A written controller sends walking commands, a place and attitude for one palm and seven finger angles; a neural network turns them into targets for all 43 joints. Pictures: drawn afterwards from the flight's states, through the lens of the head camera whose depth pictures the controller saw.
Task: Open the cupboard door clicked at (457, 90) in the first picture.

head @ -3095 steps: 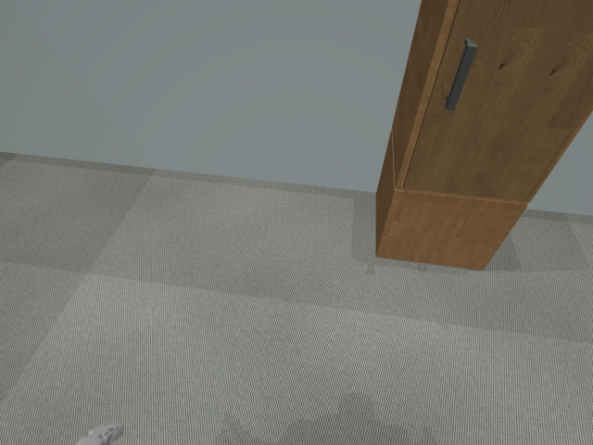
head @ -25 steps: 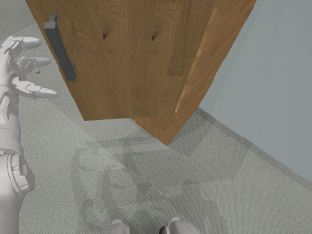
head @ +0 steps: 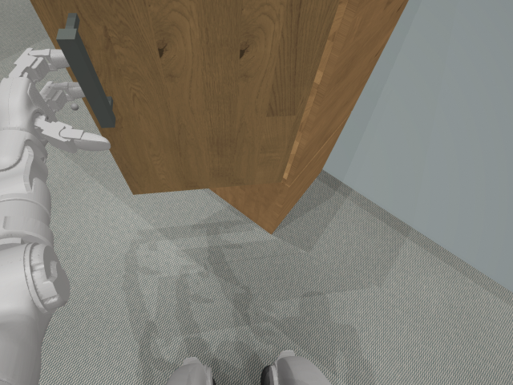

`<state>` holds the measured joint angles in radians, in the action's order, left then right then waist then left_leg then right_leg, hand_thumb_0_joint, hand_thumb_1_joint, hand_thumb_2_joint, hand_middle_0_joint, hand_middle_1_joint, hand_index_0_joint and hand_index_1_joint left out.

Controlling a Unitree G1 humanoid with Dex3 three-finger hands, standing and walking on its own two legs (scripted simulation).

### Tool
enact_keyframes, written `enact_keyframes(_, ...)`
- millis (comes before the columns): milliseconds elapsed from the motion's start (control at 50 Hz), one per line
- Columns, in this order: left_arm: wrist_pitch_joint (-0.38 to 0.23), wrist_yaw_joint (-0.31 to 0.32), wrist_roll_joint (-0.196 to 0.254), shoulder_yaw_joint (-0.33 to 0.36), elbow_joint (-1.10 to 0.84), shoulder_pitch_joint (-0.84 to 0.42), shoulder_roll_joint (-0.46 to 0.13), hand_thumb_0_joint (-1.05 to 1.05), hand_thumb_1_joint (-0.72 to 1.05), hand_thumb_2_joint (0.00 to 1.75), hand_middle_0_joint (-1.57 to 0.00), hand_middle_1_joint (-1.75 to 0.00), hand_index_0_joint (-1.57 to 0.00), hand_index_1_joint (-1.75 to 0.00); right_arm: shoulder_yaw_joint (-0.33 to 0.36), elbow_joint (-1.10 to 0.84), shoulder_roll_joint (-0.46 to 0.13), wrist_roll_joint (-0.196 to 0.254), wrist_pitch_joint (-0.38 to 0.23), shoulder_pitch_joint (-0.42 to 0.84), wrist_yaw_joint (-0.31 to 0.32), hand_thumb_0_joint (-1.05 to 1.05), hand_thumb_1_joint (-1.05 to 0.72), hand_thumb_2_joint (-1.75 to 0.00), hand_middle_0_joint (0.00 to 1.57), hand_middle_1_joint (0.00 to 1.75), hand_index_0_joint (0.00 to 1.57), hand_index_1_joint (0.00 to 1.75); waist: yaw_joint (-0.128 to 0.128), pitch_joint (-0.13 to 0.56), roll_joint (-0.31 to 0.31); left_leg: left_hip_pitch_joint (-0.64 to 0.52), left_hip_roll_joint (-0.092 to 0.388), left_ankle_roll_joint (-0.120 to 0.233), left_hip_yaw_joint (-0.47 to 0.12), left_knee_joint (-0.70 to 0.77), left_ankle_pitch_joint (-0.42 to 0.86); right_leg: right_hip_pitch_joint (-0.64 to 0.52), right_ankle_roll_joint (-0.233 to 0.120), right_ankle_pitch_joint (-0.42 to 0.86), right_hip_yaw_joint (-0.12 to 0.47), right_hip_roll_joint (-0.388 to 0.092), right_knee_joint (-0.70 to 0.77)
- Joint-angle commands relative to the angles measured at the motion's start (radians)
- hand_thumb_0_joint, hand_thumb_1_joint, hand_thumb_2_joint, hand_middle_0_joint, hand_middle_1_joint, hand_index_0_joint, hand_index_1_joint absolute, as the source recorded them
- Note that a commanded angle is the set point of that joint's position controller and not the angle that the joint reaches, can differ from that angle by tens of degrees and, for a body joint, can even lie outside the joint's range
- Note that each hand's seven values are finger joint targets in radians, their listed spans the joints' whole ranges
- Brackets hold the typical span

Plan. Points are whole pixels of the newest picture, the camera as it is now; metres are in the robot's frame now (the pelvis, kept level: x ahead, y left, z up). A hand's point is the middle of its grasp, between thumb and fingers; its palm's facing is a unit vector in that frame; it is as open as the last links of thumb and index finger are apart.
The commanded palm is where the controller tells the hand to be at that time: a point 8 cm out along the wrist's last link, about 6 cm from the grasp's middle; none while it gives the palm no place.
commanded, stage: slide the fingers in behind the handle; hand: left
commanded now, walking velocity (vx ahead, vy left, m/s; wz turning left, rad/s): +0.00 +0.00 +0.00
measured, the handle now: (92, 76) +0.56 +0.21 +0.11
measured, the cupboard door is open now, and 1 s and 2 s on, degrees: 46 46 46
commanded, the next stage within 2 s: close the thumb around the handle in 1.20 s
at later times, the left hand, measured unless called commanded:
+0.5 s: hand (97, 104) +0.50 +0.20 +0.10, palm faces +0.06 -1.00 +0.01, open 14.0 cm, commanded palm +0.48 +0.24 +0.10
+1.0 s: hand (107, 105) +0.50 +0.19 +0.10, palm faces +0.07 -1.00 -0.01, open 14.0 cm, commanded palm +0.47 +0.23 +0.10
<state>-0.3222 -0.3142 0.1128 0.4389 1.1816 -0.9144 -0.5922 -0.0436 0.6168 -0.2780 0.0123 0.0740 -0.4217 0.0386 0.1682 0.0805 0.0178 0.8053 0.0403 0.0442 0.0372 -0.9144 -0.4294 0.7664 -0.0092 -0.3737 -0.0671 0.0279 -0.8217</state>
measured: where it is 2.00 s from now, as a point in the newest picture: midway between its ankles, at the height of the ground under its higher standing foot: outside the picture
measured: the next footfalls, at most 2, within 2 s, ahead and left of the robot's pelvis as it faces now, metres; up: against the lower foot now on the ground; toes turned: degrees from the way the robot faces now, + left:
none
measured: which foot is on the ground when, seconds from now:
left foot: down 0.00-1.00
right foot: down 0.00-1.00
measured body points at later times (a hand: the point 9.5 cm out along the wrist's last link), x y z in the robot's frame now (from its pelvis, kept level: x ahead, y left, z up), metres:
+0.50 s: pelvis +0.00 -0.01 +0.00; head +0.11 +0.01 +0.44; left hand +0.50 +0.25 +0.11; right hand +0.01 -0.28 -0.11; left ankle +0.00 +0.09 -0.69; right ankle +0.01 -0.12 -0.69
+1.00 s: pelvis +0.00 -0.01 +0.00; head +0.11 +0.00 +0.44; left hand +0.49 +0.24 +0.11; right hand +0.01 -0.27 -0.11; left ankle +0.00 +0.09 -0.69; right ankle +0.01 -0.12 -0.69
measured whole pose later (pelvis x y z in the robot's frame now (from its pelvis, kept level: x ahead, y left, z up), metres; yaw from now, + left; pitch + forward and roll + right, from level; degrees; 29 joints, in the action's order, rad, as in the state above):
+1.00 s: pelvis +0.00 -0.01 +0.00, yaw +0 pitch +17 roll -2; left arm -0.34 -0.18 0.10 0.38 1.15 -0.89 -0.48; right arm -0.03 0.62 -0.26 0.01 0.06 -0.41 0.01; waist 0.15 0.09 0.03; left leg 0.77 0.04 0.03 0.04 -0.89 -0.43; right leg 0.75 -0.02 -0.38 -0.06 0.03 -0.83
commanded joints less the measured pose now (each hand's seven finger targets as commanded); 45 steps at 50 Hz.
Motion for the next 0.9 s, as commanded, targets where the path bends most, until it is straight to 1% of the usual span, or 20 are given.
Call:
enact_keyframes(0,-0.072,0.026,0.012,0.032,-0.213,-0.441,-0.294,0.0,-0.5,0.3,-0.3,-1.2,-0.3,-1.2,0.065,-0.057,-0.185,-0.004,-0.016,-0.153,0.006,0.0,-0.9,-0.9,0.2,0.3,0.2,0.3,-0.009,0.457,0.141,-0.378,-0.006,-0.019,-0.098,0.097,0.431,-0.136,-0.009,0.297,0.028,0.032,0.07)
enact_keyframes(80,-0.058,0.032,0.008,0.048,-0.199,-0.397,-0.308,0.0,-0.5,0.3,-0.3,-1.2,-0.3,-1.2,0.066,-0.069,-0.185,-0.002,-0.012,-0.158,0.007,0.0,-0.9,-0.9,0.2,0.3,0.2,0.3,-0.018,0.439,0.11,-0.329,-0.013,-0.009,-0.081,0.105,0.402,-0.185,-0.01,0.315,0.036,0.031,0.077)
enact_keyframes(120,-0.066,0.034,0.007,0.026,-0.246,-0.422,-0.283,0.0,-0.5,0.3,-0.3,-1.2,-0.3,-1.2,0.069,-0.069,-0.18,-0.003,-0.013,-0.156,0.005,0.0,-0.9,-0.9,0.2,0.3,0.2,0.3,-0.018,0.461,0.158,-0.37,-0.009,-0.015,-0.084,0.105,0.431,-0.168,-0.009,0.326,0.035,0.032,0.074)
enact_keyframes(180,-0.072,0.035,0.02,-0.016,-0.238,-0.419,-0.212,0.0,-0.5,0.3,-0.3,-1.2,-0.3,-1.2,0.072,-0.059,-0.177,-0.004,-0.015,-0.16,0.002,0.0,-0.9,-0.9,0.2,0.3,0.2,0.3,0.003,0.431,0.13,-0.397,-0.003,-0.015,-0.093,0.101,0.436,-0.126,-0.011,0.304,0.027,0.036,0.082)
enact_keyframes(220,-0.062,0.036,0.027,-0.024,-0.201,-0.431,-0.199,0.0,-0.5,0.3,-0.3,-1.2,-0.3,-1.2,0.073,-0.05,-0.182,-0.002,-0.016,-0.16,0.003,0.0,-0.9,-0.9,0.2,0.3,0.2,0.3,0.016,0.389,0.093,-0.358,-0.004,-0.012,-0.09,0.109,0.38,-0.121,-0.007,0.279,0.029,0.035,0.09)
enact_keyframes(260,-0.053,0.041,0.023,-0.039,-0.191,-0.441,-0.18,0.0,-0.5,0.3,-0.3,-1.2,-0.3,-1.2,0.074,-0.049,-0.18,-0.002,-0.019,-0.158,0.003,0.0,-0.9,-0.9,0.2,0.3,0.2,0.3,0.017,0.379,0.111,-0.354,-0.007,-0.012,-0.089,0.113,0.363,-0.112,-0.008,0.268,0.03,0.032,0.091)
enact_keyframes(300,-0.063,0.054,0.019,-0.019,-0.228,-0.468,-0.201,0.0,-0.5,0.3,-0.3,-1.2,-0.3,-1.2,0.075,-0.047,-0.18,-0.006,-0.023,-0.163,0.002,0.0,-0.9,-0.9,0.2,0.3,0.2,0.3,0.007,0.434,0.119,-0.377,-0.008,-0.014,-0.094,0.106,0.399,-0.129,-0.009,0.292,0.032,0.03,0.081)
enact_keyframes(360,-0.071,0.071,0.012,-0.015,-0.234,-0.466,-0.201,0.0,-0.5,0.3,-0.3,-1.2,-0.3,-1.2,0.073,-0.047,-0.174,-0.008,-0.027,-0.159,-0.003,0.0,-0.9,-0.9,0.2,0.3,0.2,0.3,0.005,0.449,0.12,-0.366,-0.013,-0.012,-0.084,0.097,0.403,-0.15,-0.006,0.312,0.039,0.029,0.078)
enact_keyframes(380,-0.082,0.079,0.014,0.014,-0.248,-0.461,-0.227,0.0,-0.5,0.3,-0.3,-1.2,-0.3,-1.2,0.075,-0.047,-0.174,-0.01,-0.029,-0.166,-0.004,0.0,-0.9,-0.9,0.2,0.3,0.2,0.3,-0.004,0.463,0.103,-0.364,-0.015,-0.009,-0.085,0.092,0.425,-0.173,-0.008,0.336,0.04,0.03,0.072)
enact_keyframes(440,-0.09,0.086,0.007,0.023,-0.254,-0.407,-0.228,0.0,-0.5,0.3,-0.3,-1.2,-0.3,-1.2,0.075,-0.059,-0.17,-0.008,-0.027,-0.153,-0.008,0.0,-0.9,-0.9,0.2,0.3,0.2,0.3,-0.023,0.488,0.102,-0.355,-0.017,-0.011,-0.073,0.092,0.446,-0.212,-0.007,0.376,0.045,0.028,0.067)
enact_keyframes(460,-0.089,0.087,0.004,0.0,-0.264,-0.408,-0.206,0.0,-0.5,0.3,-0.3,-1.2,-0.3,-1.2,0.075,-0.062,-0.167,-0.006,-0.026,-0.146,-0.009,0.0,-0.9,-0.9,0.2,0.3,0.2,0.3,-0.019,0.482,0.122,-0.359,-0.017,-0.012,-0.069,0.094,0.439,-0.204,-0.006,0.371,0.045,0.028,0.069)
enact_keyframes(500,-0.077,0.087,0.004,-0.022,-0.218,-0.407,-0.173,0.0,-0.5,0.3,-0.3,-1.2,-0.3,-1.2,0.073,-0.058,-0.165,-0.005,-0.026,-0.143,-0.011,0.0,-0.9,-0.9,0.2,0.3,0.2,0.3,-0.004,0.426,0.104,-0.331,-0.018,-0.008,-0.065,0.093,0.41,-0.184,-0.004,0.359,0.044,0.028,0.076)
enact_keyframes(520,-0.07,0.089,0.002,-0.003,-0.204,-0.4,-0.2,0.0,-0.5,0.3,-0.3,-1.2,-0.3,-1.2,0.074,-0.056,-0.169,-0.003,-0.023,-0.146,-0.01,0.0,-0.9,-0.9,0.2,0.3,0.2,0.3,-0.007,0.405,0.074,-0.302,-0.018,-0.006,-0.064,0.099,0.382,-0.199,-0.003,0.347,0.046,0.028,0.08)
enact_keyframes(560,-0.055,0.085,0.004,-0.027,-0.197,-0.411,-0.182,0.0,-0.5,0.3,-0.3,-1.2,-0.3,-1.2,0.073,-0.063,-0.169,0.001,-0.023,-0.139,-0.006,0.0,-0.9,-0.9,0.2,0.3,0.2,0.3,0.004,0.385,0.066,-0.277,-0.022,-0.002,-0.058,0.106,0.35,-0.21,-0.002,0.341,0.054,0.024,0.089)
enact_keyframes(640,-0.086,0.091,0.016,-0.02,-0.276,-0.451,-0.168,0.0,-0.5,0.3,-0.3,-1.2,-0.3,-1.2,0.079,-0.057,-0.165,-0.005,-0.033,-0.141,-0.007,0.0,-0.9,-0.9,0.2,0.3,0.2,0.3,-0.007,0.481,0.129,-0.371,-0.02,-0.01,-0.069,0.093,0.418,-0.196,-0.007,0.366,0.049,0.027,0.077)
enact_keyframes(700,-0.106,0.095,0.02,-0.056,-0.28,-0.456,-0.112,0.0,-0.5,0.3,-0.3,-1.2,-0.3,-1.2,0.079,-0.046,-0.158,-0.006,-0.037,-0.141,-0.013,0.0,-0.9,-0.9,0.2,0.3,0.2,0.3,0.001,0.491,0.127,-0.405,-0.016,-0.014,-0.079,0.083,0.46,-0.17,-0.008,0.375,0.042,0.031,0.068)
enact_keyframes(720,-0.102,0.094,0.022,-0.08,-0.264,-0.459,-0.079,0.0,-0.5,0.3,-0.3,-1.2,-0.3,-1.2,0.08,-0.04,-0.158,-0.006,-0.038,-0.138,-0.015,0.0,-0.9,-0.9,0.2,0.3,0.2,0.3,0.012,0.464,0.131,-0.403,-0.015,-0.015,-0.079,0.085,0.444,-0.149,-0.007,0.358,0.038,0.03,0.071)
enact_keyframes(760,-0.084,0.1,0.018,-0.053,-0.225,-0.412,-0.108,0.0,-0.5,0.3,-0.3,-1.2,-0.3,-1.2,0.081,-0.042,-0.164,-0.005,-0.034,-0.14,-0.015,0.0,-0.9,-0.9,0.2,0.3,0.2,0.3,-0.001,0.433,0.089,-0.356,-0.017,-0.013,-0.074,0.094,0.413,-0.17,-0.007,0.351,0.039,0.028,0.075)
enact_keyframes(780,-0.076,0.105,0.018,-0.073,-0.213,-0.427,-0.083,0.0,-0.5,0.3,-0.3,-1.2,-0.3,-1.2,0.078,-0.039,-0.163,-0.006,-0.034,-0.142,-0.014,0.0,-0.9,-0.9,0.2,0.3,0.2,0.3,0.009,0.416,0.094,-0.359,-0.019,-0.011,-0.079,0.096,0.413,-0.154,-0.009,0.343,0.035,0.028,0.075)
enact_keyframes(880,-0.07,0.139,0.001,-0.023,-0.217,-0.442,-0.145,0.0,-0.5,0.3,-0.3,-1.2,-0.3,-1.2,0.076,-0.045,-0.165,-0.011,-0.034,-0.148,-0.014,0.0,-0.9,-0.9,0.2,0.3,0.2,0.3,-0.003,0.423,0.07,-0.325,-0.024,-0.006,-0.071,0.099,0.405,-0.192,-0.006,0.357,0.043,0.025,0.075)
